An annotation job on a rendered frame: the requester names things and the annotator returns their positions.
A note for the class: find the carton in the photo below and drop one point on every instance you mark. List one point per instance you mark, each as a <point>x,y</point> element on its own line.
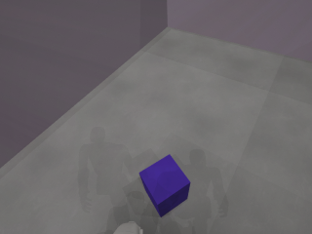
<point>166,184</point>

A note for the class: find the left robot thigh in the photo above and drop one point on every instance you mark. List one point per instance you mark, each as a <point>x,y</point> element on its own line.
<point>128,228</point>

